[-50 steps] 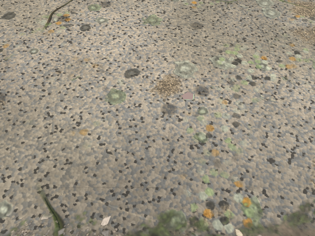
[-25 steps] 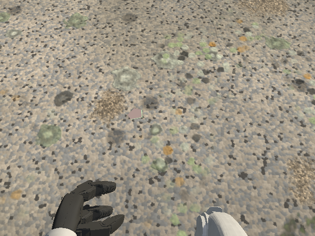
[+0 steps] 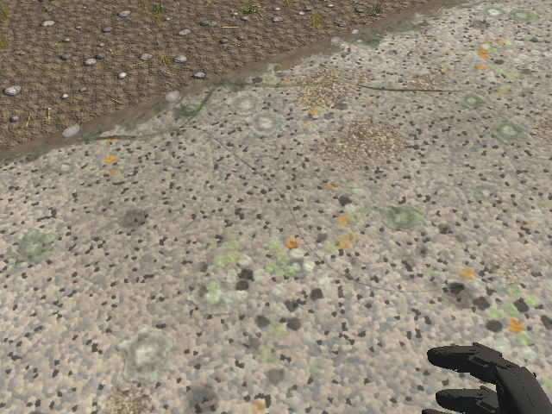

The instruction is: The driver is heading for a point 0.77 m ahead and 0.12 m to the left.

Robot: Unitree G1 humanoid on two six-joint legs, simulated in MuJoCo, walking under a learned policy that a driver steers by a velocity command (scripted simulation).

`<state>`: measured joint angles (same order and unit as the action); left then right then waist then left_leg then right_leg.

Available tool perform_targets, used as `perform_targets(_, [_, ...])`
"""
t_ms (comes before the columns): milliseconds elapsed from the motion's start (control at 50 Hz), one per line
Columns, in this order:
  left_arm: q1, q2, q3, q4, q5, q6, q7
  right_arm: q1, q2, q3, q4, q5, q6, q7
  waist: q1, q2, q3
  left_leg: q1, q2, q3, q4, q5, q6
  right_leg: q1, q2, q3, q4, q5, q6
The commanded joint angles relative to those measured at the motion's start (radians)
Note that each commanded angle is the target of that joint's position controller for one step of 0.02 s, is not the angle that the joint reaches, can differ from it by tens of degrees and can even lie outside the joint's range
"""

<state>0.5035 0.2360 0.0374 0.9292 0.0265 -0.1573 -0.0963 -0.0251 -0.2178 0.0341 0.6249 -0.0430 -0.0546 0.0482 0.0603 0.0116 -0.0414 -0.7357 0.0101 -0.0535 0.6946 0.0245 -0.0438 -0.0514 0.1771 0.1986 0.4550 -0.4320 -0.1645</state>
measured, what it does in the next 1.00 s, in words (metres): walks ahead: left foot, then right foot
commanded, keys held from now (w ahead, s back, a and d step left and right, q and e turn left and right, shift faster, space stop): e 0.40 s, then q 0.60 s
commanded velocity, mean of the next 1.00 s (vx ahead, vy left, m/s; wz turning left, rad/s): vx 0.09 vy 0.00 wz -0.14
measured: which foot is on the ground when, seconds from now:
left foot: up 0.00-0.02, down 0.04-0.48, up 0.50-0.84, down 0.86-1.00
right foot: down 0.00-0.04, up 0.06-0.46, down 0.48-0.86, up 0.88-1.00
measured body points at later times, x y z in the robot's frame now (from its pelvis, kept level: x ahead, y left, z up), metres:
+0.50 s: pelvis +0.18 -0.02 +0.00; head +0.21 -0.04 +0.45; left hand +0.45 +0.17 -0.06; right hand +0.21 -0.32 -0.12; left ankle +0.19 +0.13 -0.72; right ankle +0.22 -0.14 -0.73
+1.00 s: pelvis +0.20 +0.01 +0.01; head +0.23 +0.04 +0.46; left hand +0.39 +0.27 -0.10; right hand +0.26 -0.28 -0.09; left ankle +0.20 +0.09 -0.72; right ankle +0.19 -0.14 -0.64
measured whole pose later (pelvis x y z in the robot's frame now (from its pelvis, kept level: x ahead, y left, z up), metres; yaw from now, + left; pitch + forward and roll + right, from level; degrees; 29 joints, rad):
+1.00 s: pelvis +0.20 +0.01 +0.01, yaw -4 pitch +2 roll -2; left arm 0.10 0.28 0.11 0.74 0.00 0.03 0.07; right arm 0.26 -0.26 -0.06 0.79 -0.01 0.01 -0.03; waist -0.04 -0.03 0.01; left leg -0.29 -0.02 -0.01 0.54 -0.28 0.05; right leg -0.58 0.00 0.02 1.11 -0.42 0.05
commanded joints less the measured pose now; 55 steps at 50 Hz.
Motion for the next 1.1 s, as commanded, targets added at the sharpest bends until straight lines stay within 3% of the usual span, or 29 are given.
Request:
perform_targets(20, [0.035, 0.238, 0.074, -0.061, -0.015, 0.01, 0.004, -0.006, -0.158, -0.062, -0.018, 0.043, -0.04, -0.025, -0.081, -0.075, 0.023, 0.371, -0.109, 0.108, -0.221, 0.092, 0.018, -0.087, -0.186, 0.161, 0.089, 1.202, 0.174])
perform_targets(40, [-0.058, 0.225, 0.061, -0.096, -0.02, 0.014, 0.001, 0.286, -0.164, -0.066, 0.069, 0.065, -0.056, -0.042, -0.204, -0.051, -0.114, 0.702, -0.012, 0.053, -0.218, 0.231, 0.122, -0.195, -0.18, 0.173, 0.239, 1.294, 0.257])
perform_targets(60, [-0.102, 0.122, 0.023, -0.16, -0.017, -0.002, -0.004, 0.638, -0.202, -0.079, 0.16, 0.056, -0.075, -0.055, -0.28, 0.121, -0.396, 1.187, 0.182, -0.071, -0.029, 0.652, 0.297, -0.377, -0.078, 0.125, 0.561, 0.9, 0.308])
perform_targets(80, [0.131, -0.066, -0.023, -0.158, 0.002, -0.021, 0.011, 0.688, -0.182, -0.078, 0.171, 0.0, -0.081, -0.035, -0.182, 0.411, -0.643, 1.579, 0.565, -0.542, -0.063, 1.03, 0.661, -0.765, 0.071, 0.03, 0.984, -0.327, 0.382])
perform_targets(100, [0.015, 0.102, 0.023, -0.158, -0.005, 0.01, 0.006, 0.604, -0.223, -0.111, 0.15, -0.062, -0.065, -0.052, -0.212, 0.02, -0.369, 1.26, 0.51, -0.554, -0.199, 0.808, 0.521, -0.821, -0.039, -0.007, 1.097, -0.202, 0.306])
perform_targets(120, [-0.055, 0.118, 0.031, -0.173, -0.015, 0.032, 0.025, 0.359, -0.212, -0.113, 0.106, -0.009, -0.063, -0.057, -0.129, 0.028, -0.188, 0.935, 0.457, -0.351, -0.268, 0.683, 0.43, -0.781, -0.111, -0.054, 1.074, -0.141, 0.265])
perform_targets(140, [-0.231, 0.144, 0.028, -0.244, -0.076, 0.084, 0.084, 0.212, -0.125, -0.092, 0.055, 0.04, -0.045, -0.086, -0.119, -0.056, -0.105, 0.77, 0.335, -0.238, -0.297, 0.575, 0.312, -0.747, -0.143, -0.104, 1.048, -0.08, 0.229])
perform_targets(160, [-0.201, 0.13, 0.031, -0.259, -0.079, 0.112, 0.102, 0.157, -0.086, -0.07, 0.048, 0.051, -0.045, -0.095, -0.06, -0.017, -0.077, 0.682, 0.296, -0.157, -0.35, 0.455, 0.275, -0.737, -0.165, -0.089, 1.024, -0.05, 0.215])
perform_targets(200, [-0.122, 0.091, 0.028, -0.278, -0.07, 0.153, 0.12, 0.095, -0.102, -0.076, 0.059, 0.038, -0.039, -0.097, 0.008, 0.078, -0.01, 0.438, 0.252, -0.026, -0.455, 0.309, 0.256, -0.601, -0.203, -0.121, 0.937, 0.02, 0.215])
perform_targets(260, [-0.162, 0.071, 0.021, -0.331, -0.052, 0.163, 0.13, 0.097, -0.176, -0.1, 0.091, 0.017, -0.031, -0.09, 0.012, 0.095, -0.014, 0.371, 0.226, 0.092, -0.479, 0.324, 0.272, -0.52, -0.242, -0.15, 0.64, 0.202, 0.23])
perform_targets(320, [-0.214, 0.085, 0.026, -0.345, -0.048, 0.164, 0.105, 0.102, -0.206, -0.112, 0.104, 0.038, -0.019, -0.092, -0.018, 0.101, -0.081, 0.455, 0.253, 0.132, -0.448, 0.286, 0.26, -0.43, -0.26, -0.155, 0.42, 0.36, 0.214])
perform_targets(400, [-0.34, 0.132, 0.053, -0.406, -0.042, 0.181, 0.081, 0.152, -0.238, -0.134, 0.133, 0.052, 0.01, -0.086, -0.074, 0.096, -0.046, 0.543, 0.292, 0.137, -0.376, 0.081, 0.228, -0.43, -0.245, -0.201, 0.269, 0.291, 0.168])
perform_targets(440, [-0.338, 0.114, 0.056, -0.415, -0.035, 0.174, 0.077, 0.175, -0.232, -0.133, 0.152, 0.068, 0.02, -0.081, -0.065, 0.074, -0.036, 0.546, 0.278, 0.129, -0.294, 0.041, 0.197, -0.339, -0.204, -0.227, 0.111, 0.297, 0.129])
perform_targets(460, [-0.309, 0.124, 0.063, -0.402, -0.029, 0.166, 0.081, 0.214, -0.201, -0.125, 0.171, 0.069, 0.02, -0.076, -0.062, 0.037, -0.04, 0.528, 0.236, 0.146, -0.22, 0.003, 0.163, -0.25, -0.179, -0.225, 0.017, 0.372, 0.105])
perform_targets(480, [-0.254, 0.192, 0.081, -0.395, -0.023, 0.161, 0.096, 0.266, -0.145, -0.105, 0.183, 0.044, 0.013, -0.068, -0.06, -0.092, -0.093, 0.437, 0.157, 0.204, -0.059, -0.132, 0.096, -0.074, -0.288, -0.095, -0.013, 0.745, 0.065])
perform_targets(500, [-0.25, 0.24, 0.074, -0.423, 0.001, 0.162, 0.111, 0.298, -0.082, -0.072, 0.157, 0.006, 0.003, -0.049, -0.08, -0.311, -0.157, 0.177, 0.046, 0.218, 0.193, -0.625, 0.006, 0.135, -0.545, 0.188, 0.016, 1.068, -0.095])
perform_targets(520, [-0.222, 0.139, 0.044, -0.397, 0.008, 0.154, 0.111, 0.263, -0.101, -0.073, 0.161, 0.024, 0.007, -0.042, -0.033, -0.246, -0.271, 0.184, 0.07, 0.062, 0.296, -0.723, -0.019, 0.086, -0.592, 0.208, -0.016, 0.957, -0.188])
perform_targets(540, [-0.224, 0.108, 0.036, -0.368, 0.011, 0.148, 0.103, 0.212, -0.139, -0.087, 0.16, 0.057, 0.021, -0.041, -0.025, -0.183, -0.226, 0.186, 0.084, 0.029, 0.323, -0.694, -0.019, 0.035, -0.531, 0.146, -0.034, 0.832, -0.161])
perform_targets(600, [-0.383, 0.128, 0.042, -0.35, 0.002, 0.139, 0.107, 0.218, -0.145, -0.097, 0.189, 0.046, 0.062, -0.066, -0.086, -0.144, -0.129, 0.284, 0.091, 0.019, 0.261, -0.563, -0.033, -0.171, -0.458, -0.009, -0.07, 0.661, -0.065])
perform_targets(680, [-0.398, 0.158, 0.062, -0.328, -0.003, 0.154, 0.137, 0.228, -0.139, -0.101, 0.182, 0.053, 0.078, -0.079, -0.071, -0.152, -0.103, 0.315, 0.05, 0.08, 0.235, -0.482, -0.032, -0.199, -0.466, -0.066, -0.088, 0.565, -0.082])
perform_targets(760, [-0.396, 0.152, 0.069, -0.295, -0.012, 0.168, 0.157, 0.211, -0.119, -0.102, 0.153, 0.054, 0.089, -0.074, -0.055, -0.156, -0.083, 0.324, 0.051, 0.099, 0.165, -0.471, -0.002, -0.177, -0.503, -0.072, -0.089, 0.495, -0.083])
perform_targets(820, [-0.441, 0.158, 0.077, -0.276, -0.038, 0.178, 0.163, 0.283, -0.112, -0.107, 0.165, 0.047, 0.092, -0.058, -0.104, -0.155, -0.077, 0.448, 0.019, 0.15, -0.048, -0.332, 0.049, -0.209, -0.485, -0.135, -0.026, 0.457, -0.025])
perform_targets(840, [-0.43, 0.147, 0.079, -0.26, -0.054, 0.182, 0.164, 0.312, -0.125, -0.113, 0.174, 0.036, 0.093, -0.053, -0.116, -0.121, -0.055, 0.494, 0.004, 0.133, -0.164, -0.253, 0.084, -0.245, -0.447, -0.178, 0.039, 0.36, 0.03])
perform_targets(860, [-0.378, 0.109, 0.076, -0.245, -0.049, 0.186, 0.162, 0.322, -0.194, -0.132, 0.163, 0.023, 0.091, -0.058, -0.09, 0.062, -0.022, 0.56, 0.118, -0.076, -0.307, -0.1, 0.149, -0.374, -0.357, -0.283, 0.246, 0.184, 0.13])
perform_targets(880, [-0.431, 0.07, 0.063, -0.297, -0.021, 0.181, 0.163, 0.311, -0.314, -0.158, 0.132, 0.021, 0.091, -0.069, -0.088, 0.315, 0.048, 0.609, 0.353, -0.43, -0.384, 0.14, 0.316, -0.651, -0.175, -0.337, 0.464, -0.162, 0.228])
perform_targets(900, [-0.542, 0.088, 0.068, -0.322, -0.015, 0.172, 0.164, 0.348, -0.296, -0.152, 0.119, -0.017, 0.07, -0.065, -0.157, 0.24, 0.011, 0.576, 0.388, -0.501, -0.423, 0.097, 0.403, -0.684, -0.158, -0.177, 0.656, -0.242, 0.222])
perform_targets(920, [-0.524, 0.105, 0.076, -0.31, -0.03, 0.17, 0.161, 0.301, -0.268, -0.146, 0.11, -0.016, 0.052, -0.066, -0.118, 0.172, 0.013, 0.585, 0.334, -0.412, -0.406, 0.047, 0.363, -0.699, -0.18, -0.13, 0.725, -0.159, 0.21])
perform_targets(980, [-0.466, 0.132, 0.093, -0.267, -0.015, 0.172, 0.169, 0.177, -0.193, -0.127, 0.072, 0.051, 0.045, -0.085, -0.059, 0.105, -0.008, 0.58, 0.223, -0.26, -0.363, 0.097, 0.255, -0.663, -0.194, -0.118, 0.722, 0.04, 0.222])
perform_targets(1100, [-0.493, 0.082, 0.068, -0.285, -0.03, 0.15, 0.159, 0.253, -0.211, -0.141, 0.05, 0.056, 0.066, -0.105, -0.087, 0.111, -0.05, 0.671, 0.175, -0.261, -0.333, 0.071, 0.253, -0.608, -0.164, -0.117, 0.462, 0.131, 0.25])
Next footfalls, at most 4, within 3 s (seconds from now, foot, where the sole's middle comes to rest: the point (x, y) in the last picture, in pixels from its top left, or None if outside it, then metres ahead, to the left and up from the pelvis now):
0.04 left None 0.23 0.12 -0.76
0.48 right None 0.26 -0.16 -0.76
0.86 left None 0.24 0.09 -0.76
1.32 right None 0.28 -0.13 -0.76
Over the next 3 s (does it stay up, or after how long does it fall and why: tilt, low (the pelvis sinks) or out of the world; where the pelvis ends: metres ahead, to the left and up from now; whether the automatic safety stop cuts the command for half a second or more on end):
stays up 0.30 0.05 0.01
